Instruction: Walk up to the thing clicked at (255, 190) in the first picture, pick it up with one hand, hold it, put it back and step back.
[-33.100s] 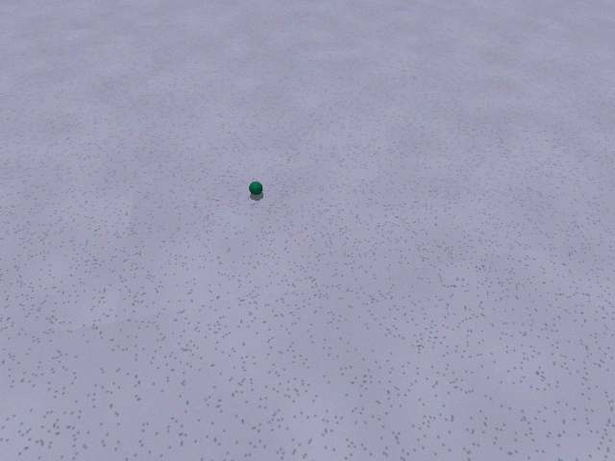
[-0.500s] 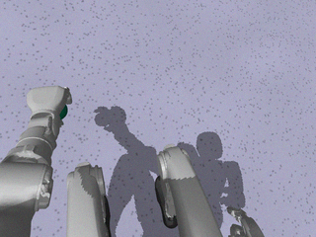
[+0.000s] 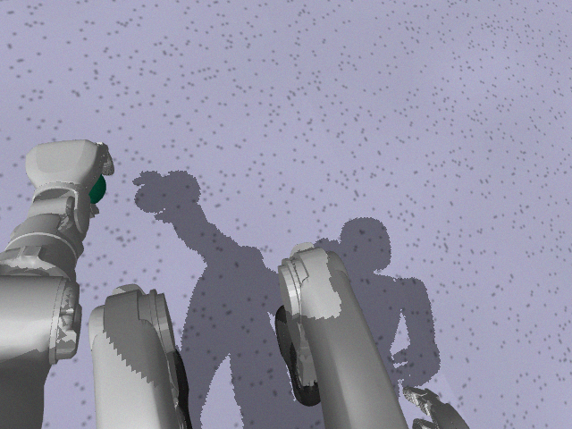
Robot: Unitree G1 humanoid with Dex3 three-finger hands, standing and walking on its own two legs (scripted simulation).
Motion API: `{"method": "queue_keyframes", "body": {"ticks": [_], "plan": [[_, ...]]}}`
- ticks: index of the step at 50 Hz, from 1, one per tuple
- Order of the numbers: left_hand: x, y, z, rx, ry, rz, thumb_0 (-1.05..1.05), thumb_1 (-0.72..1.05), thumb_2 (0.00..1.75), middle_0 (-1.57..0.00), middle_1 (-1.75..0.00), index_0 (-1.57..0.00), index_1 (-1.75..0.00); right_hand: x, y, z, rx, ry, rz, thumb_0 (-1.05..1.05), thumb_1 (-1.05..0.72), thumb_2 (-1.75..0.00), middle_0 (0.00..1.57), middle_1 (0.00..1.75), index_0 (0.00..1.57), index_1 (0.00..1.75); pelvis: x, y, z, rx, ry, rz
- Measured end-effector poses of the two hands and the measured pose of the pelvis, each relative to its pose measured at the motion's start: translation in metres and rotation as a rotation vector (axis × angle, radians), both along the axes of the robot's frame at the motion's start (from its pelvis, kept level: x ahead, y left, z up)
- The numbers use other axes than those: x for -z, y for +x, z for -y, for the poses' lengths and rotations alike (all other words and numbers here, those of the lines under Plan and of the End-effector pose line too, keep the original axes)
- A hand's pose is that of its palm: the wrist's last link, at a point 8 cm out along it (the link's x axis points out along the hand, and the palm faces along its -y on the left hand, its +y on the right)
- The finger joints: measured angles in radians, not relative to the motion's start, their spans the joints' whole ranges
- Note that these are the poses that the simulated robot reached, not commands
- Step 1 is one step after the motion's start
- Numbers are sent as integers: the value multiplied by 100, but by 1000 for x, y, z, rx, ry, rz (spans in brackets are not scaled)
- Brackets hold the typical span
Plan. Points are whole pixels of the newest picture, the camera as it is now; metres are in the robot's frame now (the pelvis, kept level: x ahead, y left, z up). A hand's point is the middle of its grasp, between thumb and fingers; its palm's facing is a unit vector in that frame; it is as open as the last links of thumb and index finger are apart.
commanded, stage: crouch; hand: left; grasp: from above
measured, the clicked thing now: (82, 185) +0.50 +0.20 -0.20
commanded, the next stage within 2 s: lower in 0.20 s
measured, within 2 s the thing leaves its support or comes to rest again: rests again in 1.92 s
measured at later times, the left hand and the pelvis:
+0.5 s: hand (88, 192) +0.49 +0.19 -0.21, palm faces -0.47 -0.03 -0.88, open 8.1 cm; pelvis +0.00 +0.00 -0.04, yaw -1 degrees
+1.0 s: hand (103, 192) +0.50 +0.18 -0.27, palm faces -0.46 -0.05 -0.89, open 8.1 cm; pelvis +0.00 +0.01 -0.06, yaw -4 degrees
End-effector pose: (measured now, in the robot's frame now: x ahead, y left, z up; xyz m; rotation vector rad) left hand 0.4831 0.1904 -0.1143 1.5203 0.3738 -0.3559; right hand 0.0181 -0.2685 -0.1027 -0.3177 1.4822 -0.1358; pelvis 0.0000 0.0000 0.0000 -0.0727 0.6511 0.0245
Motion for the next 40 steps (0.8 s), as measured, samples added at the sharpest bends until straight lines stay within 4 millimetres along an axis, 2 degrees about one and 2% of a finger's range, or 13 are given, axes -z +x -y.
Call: {"method": "queue_keyframes", "body": {"ticks": [9,19,33,40], "plan": [[11,7,-1,-25,14,2,1,15,49,-70,-52,-85,-59,15,-12,-1,-4,9,-14,0,-91,-90,20,30,20,30,17,-3,1,3,-2,12],[26,11,-2,-23,11,-10,1,16,48,-71,-52,-87,-58,26,-14,-3,-22,20,-31,0,-91,-90,20,30,20,30,29,-2,0,7,-8,22],[65,13,-1,3,-12,-17,1,14,49,-72,-51,-88,-57,34,-16,-3,-59,7,-52,0,-91,-89,20,30,20,30,49,0,-2,14,-31,37],[77,16,1,2,-5,4,1,14,48,-72,-51,-88,-56,38,-18,-9,-63,24,-64,0,-91,-89,20,30,20,30,55,2,-4,19,-39,38]]}}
